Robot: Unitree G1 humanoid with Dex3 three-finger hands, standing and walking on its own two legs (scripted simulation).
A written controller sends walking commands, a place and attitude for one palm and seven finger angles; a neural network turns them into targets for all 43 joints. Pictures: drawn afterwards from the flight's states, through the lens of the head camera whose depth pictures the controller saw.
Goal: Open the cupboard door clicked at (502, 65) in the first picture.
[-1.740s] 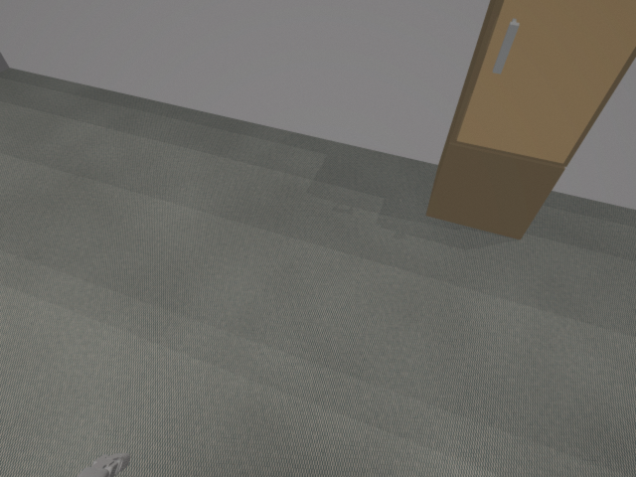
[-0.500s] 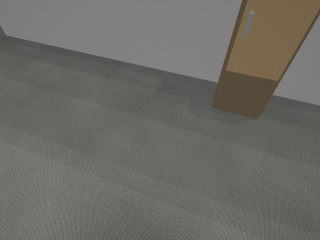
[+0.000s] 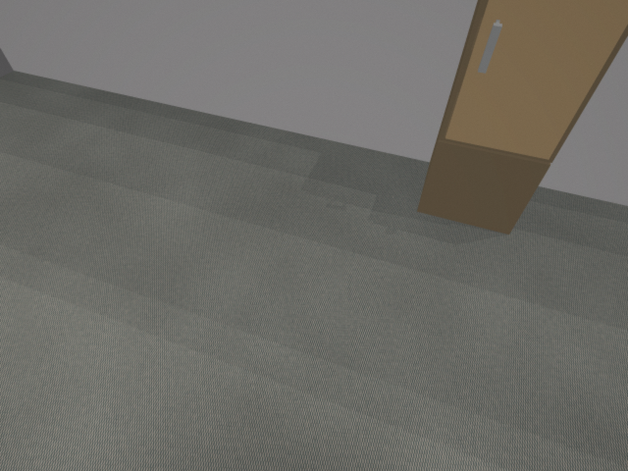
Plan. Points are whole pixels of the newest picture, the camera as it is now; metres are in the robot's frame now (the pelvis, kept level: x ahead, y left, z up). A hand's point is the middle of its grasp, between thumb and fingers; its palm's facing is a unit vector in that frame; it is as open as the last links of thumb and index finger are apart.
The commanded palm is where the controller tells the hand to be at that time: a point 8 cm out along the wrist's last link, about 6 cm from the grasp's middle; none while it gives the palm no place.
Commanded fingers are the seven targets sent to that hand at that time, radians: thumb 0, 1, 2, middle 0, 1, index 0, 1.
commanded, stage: walk to a spot facing it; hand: left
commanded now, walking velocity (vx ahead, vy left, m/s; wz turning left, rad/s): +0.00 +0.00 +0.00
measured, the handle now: (489, 46) +1.28 -0.46 +0.00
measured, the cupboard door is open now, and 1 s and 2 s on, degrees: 0 0 0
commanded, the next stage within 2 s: none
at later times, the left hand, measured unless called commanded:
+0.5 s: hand out of the picture +0.06 +0.19 -0.18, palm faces -0.15 -0.95 -0.26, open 7.4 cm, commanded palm none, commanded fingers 0.00 0.90 0.90 -0.20 -0.30 -0.20 -0.30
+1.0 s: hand out of the picture +0.09 +0.16 -0.16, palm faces -0.28 -0.93 -0.22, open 7.4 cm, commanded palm none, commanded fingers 0.00 0.90 0.90 -0.20 -0.30 -0.20 -0.30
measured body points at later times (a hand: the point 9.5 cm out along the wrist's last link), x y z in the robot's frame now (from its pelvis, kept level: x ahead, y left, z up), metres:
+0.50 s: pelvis -0.02 -0.02 -0.02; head +0.01 -0.04 +0.42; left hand +0.07 +0.24 -0.16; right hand +0.02 -0.28 -0.18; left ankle -0.01 +0.12 -0.75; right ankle -0.03 -0.11 -0.73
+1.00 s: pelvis +0.05 -0.03 +0.00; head +0.07 -0.04 +0.45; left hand +0.10 +0.21 -0.14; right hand +0.06 -0.31 -0.14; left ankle +0.13 +0.10 -0.69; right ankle -0.03 -0.11 -0.75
